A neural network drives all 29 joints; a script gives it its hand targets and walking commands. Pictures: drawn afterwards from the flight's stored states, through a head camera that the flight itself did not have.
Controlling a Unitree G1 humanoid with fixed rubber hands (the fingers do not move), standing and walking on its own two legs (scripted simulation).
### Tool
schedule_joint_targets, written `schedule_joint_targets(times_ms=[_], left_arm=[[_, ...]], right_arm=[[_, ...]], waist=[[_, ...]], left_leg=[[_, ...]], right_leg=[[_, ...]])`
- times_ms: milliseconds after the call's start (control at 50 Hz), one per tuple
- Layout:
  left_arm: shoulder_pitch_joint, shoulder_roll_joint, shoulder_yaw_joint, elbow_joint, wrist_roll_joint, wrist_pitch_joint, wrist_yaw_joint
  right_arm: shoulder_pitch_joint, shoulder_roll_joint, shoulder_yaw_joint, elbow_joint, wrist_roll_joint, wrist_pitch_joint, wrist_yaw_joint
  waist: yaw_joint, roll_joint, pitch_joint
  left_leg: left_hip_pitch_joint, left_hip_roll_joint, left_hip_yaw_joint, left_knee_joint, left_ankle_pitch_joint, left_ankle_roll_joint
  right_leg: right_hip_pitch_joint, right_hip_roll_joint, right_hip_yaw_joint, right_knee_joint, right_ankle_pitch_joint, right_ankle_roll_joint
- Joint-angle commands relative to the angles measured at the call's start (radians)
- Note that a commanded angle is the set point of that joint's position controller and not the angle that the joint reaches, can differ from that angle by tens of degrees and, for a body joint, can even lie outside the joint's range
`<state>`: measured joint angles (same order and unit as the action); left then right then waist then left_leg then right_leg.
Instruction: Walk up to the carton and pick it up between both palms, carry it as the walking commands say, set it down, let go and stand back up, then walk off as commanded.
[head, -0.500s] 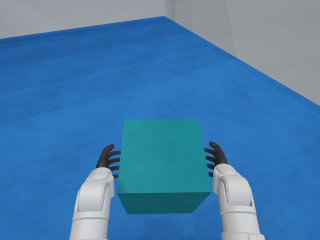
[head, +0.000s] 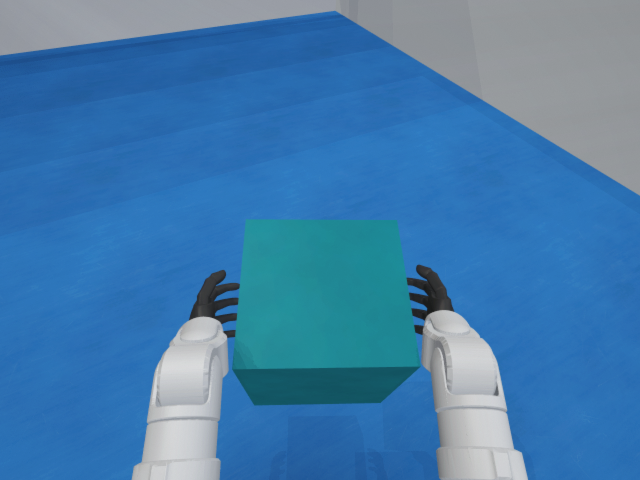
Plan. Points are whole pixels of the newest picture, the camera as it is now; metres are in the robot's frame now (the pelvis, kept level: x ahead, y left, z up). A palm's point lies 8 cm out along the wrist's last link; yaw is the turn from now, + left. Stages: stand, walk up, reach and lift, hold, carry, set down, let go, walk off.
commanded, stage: carry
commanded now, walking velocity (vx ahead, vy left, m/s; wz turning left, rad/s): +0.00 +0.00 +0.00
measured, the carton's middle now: (319, 320) +0.34 +0.01 -0.04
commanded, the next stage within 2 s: none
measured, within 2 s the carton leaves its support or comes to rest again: neither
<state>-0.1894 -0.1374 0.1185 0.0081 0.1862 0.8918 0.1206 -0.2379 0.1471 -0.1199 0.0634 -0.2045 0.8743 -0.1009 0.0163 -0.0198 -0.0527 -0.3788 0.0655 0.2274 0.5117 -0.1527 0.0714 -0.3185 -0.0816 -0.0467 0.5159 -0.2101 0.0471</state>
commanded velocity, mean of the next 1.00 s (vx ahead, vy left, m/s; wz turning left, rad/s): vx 0.00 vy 0.00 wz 0.00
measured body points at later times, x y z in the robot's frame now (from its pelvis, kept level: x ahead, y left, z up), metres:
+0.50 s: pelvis +0.00 -0.01 +0.00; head -0.01 +0.01 +0.45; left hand +0.28 +0.15 +0.03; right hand +0.30 -0.15 +0.05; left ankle +0.08 +0.08 -0.73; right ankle +0.04 -0.16 -0.73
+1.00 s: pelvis +0.01 -0.01 +0.00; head +0.01 +0.01 +0.45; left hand +0.30 +0.15 +0.03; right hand +0.31 -0.15 +0.05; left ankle +0.08 +0.08 -0.73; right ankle +0.04 -0.16 -0.73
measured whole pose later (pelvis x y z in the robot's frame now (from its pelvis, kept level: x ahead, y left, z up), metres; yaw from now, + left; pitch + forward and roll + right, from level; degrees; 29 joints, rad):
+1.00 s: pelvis +0.01 -0.01 +0.00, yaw +0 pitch +1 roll -1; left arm -0.16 -0.13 0.12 -0.02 0.17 0.87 0.13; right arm -0.22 0.14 -0.10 0.03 -0.17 0.86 -0.12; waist 0.00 -0.02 -0.03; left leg -0.38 0.08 0.22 0.52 -0.17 0.05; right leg -0.31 -0.07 -0.05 0.51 -0.22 0.05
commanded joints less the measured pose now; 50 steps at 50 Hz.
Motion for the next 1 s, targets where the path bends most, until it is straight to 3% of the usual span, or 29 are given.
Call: schedule_joint_targets(times_ms=[0,40,60,100,140,180,260,300,320,380,400,420,460,500,600,640,660,700,740,760,780,800,820,840,860,880,900,960,980], left_arm=[[-0.474,-0.865,-0.586,-0.068,-0.31,-0.17,-0.282],[-0.555,-0.882,-0.623,-0.19,-0.365,-0.122,-0.259],[-0.667,-0.906,-0.721,-0.42,-0.468,-0.085,-0.255],[-0.595,-0.858,-0.627,-0.257,-0.382,-0.042,-0.244],[-0.574,-0.822,-0.631,-0.312,-0.391,-0.022,-0.24],[-0.427,-0.795,-0.537,-0.016,-0.268,-0.049,-0.256],[-0.455,-0.815,-0.504,0.081,-0.239,-0.133,-0.28],[-0.54,-0.876,-0.624,-0.139,-0.336,-0.138,-0.279],[-0.596,-0.844,-0.598,-0.178,-0.335,-0.143,-0.275],[-0.619,-0.868,-0.67,-0.319,-0.404,-0.1,-0.26],[-0.578,-0.829,-0.615,-0.208,-0.353,-0.076,-0.262],[-0.533,-0.864,-0.688,-0.326,-0.418,-0.06,-0.256],[-0.498,-0.809,-0.603,-0.178,-0.322,-0.065,-0.254],[-0.463,-0.826,-0.564,-0.09,-0.321,-0.052,-0.26],[-0.472,-0.81,-0.577,-0.11,-0.309,-0.078,-0.268],[-0.424,-0.84,-0.534,0.109,-0.252,-0.125,-0.286],[-0.525,-0.866,-0.644,-0.189,-0.361,-0.138,-0.28],[-0.597,-0.861,-0.623,-0.22,-0.364,-0.098,-0.271],[-0.56,-0.873,-0.64,-0.186,-0.36,-0.094,-0.266],[-0.578,-0.831,-0.628,-0.275,-0.38,-0.097,-0.265],[-0.567,-0.851,-0.644,-0.284,-0.391,-0.07,-0.256],[-0.529,-0.833,-0.62,-0.248,-0.374,-0.061,-0.252],[-0.495,-0.821,-0.585,-0.12,-0.321,-0.072,-0.259],[-0.52,-0.816,-0.618,-0.254,-0.368,-0.074,-0.254],[-0.434,-0.842,-0.58,-0.083,-0.305,-0.066,-0.26],[-0.467,-0.781,-0.578,-0.165,-0.315,-0.073,-0.254],[-0.427,-0.821,-0.585,-0.136,-0.322,-0.065,-0.26],[-0.441,-0.767,-0.491,-0.005,-0.239,-0.12,-0.266],[-0.489,-0.83,-0.614,-0.185,-0.332,-0.116,-0.262]], right_arm=[[-0.383,0.842,0.536,-0.069,0.295,-0.151,0.266],[-0.481,0.88,0.585,-0.187,0.377,-0.104,0.251],[-0.6,0.88,0.684,-0.456,0.472,-0.069,0.24],[-0.469,0.843,0.576,-0.223,0.386,-0.024,0.242],[-0.417,0.838,0.588,-0.234,0.397,0.003,0.233],[-0.297,0.775,0.475,0.014,0.253,-0.037,0.245],[-0.34,0.834,0.472,0.099,0.238,-0.118,0.271],[-0.412,0.867,0.567,-0.119,0.326,-0.124,0.273],[-0.417,0.85,0.535,-0.104,0.317,-0.119,0.265],[-0.46,0.887,0.599,-0.221,0.394,-0.074,0.249],[-0.476,0.854,0.576,-0.184,0.352,-0.061,0.247],[-0.425,0.894,0.64,-0.269,0.423,-0.038,0.243],[-0.362,0.84,0.553,-0.077,0.328,-0.037,0.246],[-0.395,0.789,0.539,-0.122,0.324,-0.046,0.241],[-0.349,0.812,0.529,-0.064,0.299,-0.055,0.254],[-0.304,0.832,0.49,0.128,0.233,-0.108,0.268],[-0.423,0.849,0.59,-0.172,0.348,-0.118,0.261],[-0.471,0.88,0.572,-0.192,0.348,-0.085,0.249],[-0.411,0.891,0.575,-0.107,0.34,-0.073,0.252],[-0.436,0.846,0.585,-0.225,0.361,-0.082,0.243],[-0.44,0.869,0.608,-0.233,0.386,-0.048,0.238],[-0.365,0.861,0.595,-0.172,0.373,-0.044,0.233],[-0.324,0.81,0.529,-0.061,0.291,-0.057,0.24],[-0.399,0.809,0.592,-0.229,0.365,-0.056,0.237],[-0.326,0.848,0.567,-0.049,0.316,-0.048,0.242],[-0.401,0.794,0.553,-0.181,0.336,-0.059,0.245],[-0.375,0.81,0.573,-0.171,0.339,-0.052,0.243],[-0.394,0.776,0.488,-0.046,0.258,-0.104,0.254],[-0.354,0.84,0.583,-0.133,0.326,-0.092,0.251]], waist=[[-0.012,-0.03,-0.281],[-0.007,-0.007,-0.231],[-0.008,-0.004,-0.255],[-0.009,0.074,-0.261],[-0.012,0.034,-0.277],[-0.013,0.091,-0.328],[-0.007,0.008,-0.356],[-0.005,0.07,-0.316],[-0.009,0.007,-0.276],[-0.009,0.042,-0.247],[-0.008,-0.012,-0.259],[-0.015,0.025,-0.214],[-0.015,0.021,-0.258],[-0.007,0.046,-0.3],[-0.01,0.037,-0.321],[-0.009,0.023,-0.245],[-0.012,0.084,-0.278],[-0.012,-0.007,-0.285],[-0.013,0.04,-0.252],[-0.01,-0.008,-0.305],[-0.012,0.049,-0.261],[-0.016,-0.018,-0.284],[-0.016,0.06,-0.287],[-0.013,0.005,-0.324],[-0.01,0.032,-0.343],[-0.013,0.015,-0.347],[-0.011,0.073,-0.359],[-0.007,0.012,-0.378],[-0.012,0.04,-0.339]], left_leg=[[0.212,0.102,-0.149,-0.075,-0.016,-0.029],[0.16,0.126,-0.174,-0.117,-0.107,-0.017],[0.129,0.126,-0.178,-0.132,-0.121,-0.024],[0.123,0.146,-0.2,-0.167,-0.183,-0.031],[0.147,0.13,-0.18,-0.147,-0.138,-0.038],[0.197,0.094,-0.146,-0.105,-0.13,-0.045],[0.258,0.113,-0.146,-0.047,0.064,-0.027],[0.214,0.13,-0.159,-0.068,0.092,-0.027],[0.195,0.133,-0.166,-0.088,0.031,-0.027],[0.15,0.13,-0.186,-0.123,-0.131,-0.038],[0.147,0.134,-0.177,-0.123,-0.146,-0.031],[0.157,0.122,-0.179,-0.124,-0.164,-0.036],[0.204,0.116,-0.164,-0.099,-0.096,-0.037],[0.177,0.113,-0.164,-0.095,-0.071,-0.034],[0.203,0.127,-0.178,-0.13,-0.108,-0.025],[0.174,0.104,-0.138,-0.086,-0.055,-0.041],[0.196,0.1,-0.141,-0.094,-0.054,-0.043],[0.182,0.118,-0.151,-0.091,-0.029,-0.034],[0.208,0.112,-0.145,-0.079,-0.031,-0.047],[0.185,0.126,-0.166,-0.083,-0.008,-0.036],[0.189,0.106,-0.148,-0.081,-0.051,-0.045],[0.188,0.131,-0.171,-0.079,0.012,-0.032],[0.19,0.105,-0.145,-0.073,-0.026,-0.035],[0.219,0.113,-0.147,-0.063,-0.004,-0.041],[0.226,0.104,-0.145,-0.059,-0.051,-0.038],[0.226,0.118,-0.155,-0.085,-0.033,-0.037],[0.21,0.119,-0.161,-0.089,-0.028,-0.03],[0.214,0.126,-0.156,-0.063,0.056,-0.031],[0.227,0.11,-0.144,-0.061,0.051,-0.039]], right_leg=[[-0.01,-0.061,0.063,-0.085,-0.01,-0.059],[-0.006,-0.042,0.056,-0.079,-0.051,-0.057],[0.01,-0.04,0.052,-0.071,-0.061,-0.054],[0.034,-0.028,0.05,-0.067,-0.044,-0.065],[0.039,-0.033,0.048,-0.063,-0.021,-0.067],[0.025,-0.033,0.059,-0.063,-0.018,-0.077],[0.04,-0.062,0.073,-0.057,0.098,-0.066],[0.043,-0.049,0.053,-0.045,0.064,-0.057],[0.024,-0.045,0.053,-0.052,0.012,-0.058],[0.01,-0.038,0.058,-0.078,-0.049,-0.062],[0.019,-0.029,0.048,-0.077,-0.043,-0.054],[-0.011,-0.032,0.061,-0.077,-0.06,-0.063],[-0.024,-0.05,0.08,-0.085,-0.048,-0.071],[0.033,-0.044,0.065,-0.069,0.002,-0.065],[0.032,-0.02,0.042,-0.045,-0.023,-0.062],[-0.003,-0.045,0.068,-0.069,0.003,-0.063],[0.011,-0.038,0.06,-0.068,0.028,-0.06],[0.018,-0.047,0.055,-0.081,0.007,-0.058],[-0.011,-0.044,0.066,-0.094,-0.001,-0.056],[0.03,-0.049,0.051,-0.087,0.02,-0.06],[0.006,-0.058,0.073,-0.087,0.018,-0.066],[0.036,-0.055,0.065,-0.078,0.033,-0.065],[0.013,-0.056,0.063,-0.073,0.008,-0.066],[0.024,-0.051,0.07,-0.083,0.044,-0.066],[0.05,-0.047,0.069,-0.072,0.029,-0.068],[0.041,-0.037,0.051,-0.06,0.014,-0.061],[0.062,-0.041,0.055,-0.052,0.017,-0.055],[0.082,-0.051,0.05,-0.045,0.074,-0.061],[0.047,-0.062,0.068,-0.054,0.095,-0.066]])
